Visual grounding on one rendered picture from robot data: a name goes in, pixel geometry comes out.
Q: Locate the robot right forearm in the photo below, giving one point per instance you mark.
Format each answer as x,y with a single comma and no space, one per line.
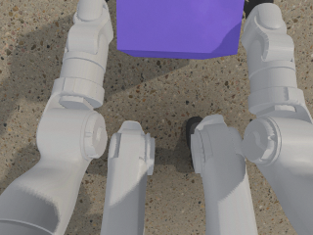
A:
271,66

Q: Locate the robot left forearm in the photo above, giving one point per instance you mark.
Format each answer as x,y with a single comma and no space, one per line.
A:
80,85

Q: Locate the carton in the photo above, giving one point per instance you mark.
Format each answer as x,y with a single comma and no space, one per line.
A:
179,29

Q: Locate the left robot thigh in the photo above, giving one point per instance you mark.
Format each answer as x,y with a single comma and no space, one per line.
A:
125,197

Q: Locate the robot left shin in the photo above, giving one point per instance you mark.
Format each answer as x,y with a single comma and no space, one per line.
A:
116,137

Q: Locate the robot left upper arm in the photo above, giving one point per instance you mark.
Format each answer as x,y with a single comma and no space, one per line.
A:
41,201

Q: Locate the robot right hand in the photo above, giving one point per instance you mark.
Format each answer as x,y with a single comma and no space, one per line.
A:
248,6

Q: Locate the robot right upper arm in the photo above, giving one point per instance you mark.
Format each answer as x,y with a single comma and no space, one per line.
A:
282,149

